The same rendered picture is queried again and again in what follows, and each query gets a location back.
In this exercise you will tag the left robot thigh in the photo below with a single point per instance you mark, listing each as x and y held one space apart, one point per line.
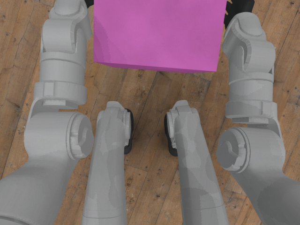
105 199

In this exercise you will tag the carton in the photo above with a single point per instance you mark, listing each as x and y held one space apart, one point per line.
163 35

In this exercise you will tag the left robot upper arm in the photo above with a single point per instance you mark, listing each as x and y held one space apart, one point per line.
55 142

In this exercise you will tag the robot right hand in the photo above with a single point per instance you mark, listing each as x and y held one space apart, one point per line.
237 6

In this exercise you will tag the right robot forearm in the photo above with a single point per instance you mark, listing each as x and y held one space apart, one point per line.
251 74

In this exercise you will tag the left robot shin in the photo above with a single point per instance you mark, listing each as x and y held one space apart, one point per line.
111 104

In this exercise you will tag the right robot upper arm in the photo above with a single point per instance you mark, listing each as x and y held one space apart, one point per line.
255 158

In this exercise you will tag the left robot forearm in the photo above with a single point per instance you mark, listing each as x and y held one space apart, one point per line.
63 47

